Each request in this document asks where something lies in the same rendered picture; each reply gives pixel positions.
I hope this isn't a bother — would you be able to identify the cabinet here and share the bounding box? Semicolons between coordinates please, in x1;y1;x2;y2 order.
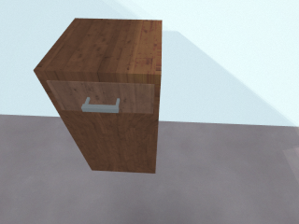
33;18;163;174

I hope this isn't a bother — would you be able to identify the handle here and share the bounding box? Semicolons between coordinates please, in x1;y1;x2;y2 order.
81;97;120;113

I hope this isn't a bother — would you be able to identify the drawer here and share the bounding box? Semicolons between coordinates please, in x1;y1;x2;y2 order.
46;80;155;114

